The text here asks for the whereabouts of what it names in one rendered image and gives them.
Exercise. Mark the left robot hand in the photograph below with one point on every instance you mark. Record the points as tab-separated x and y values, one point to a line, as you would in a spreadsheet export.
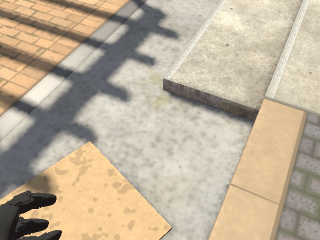
13	227

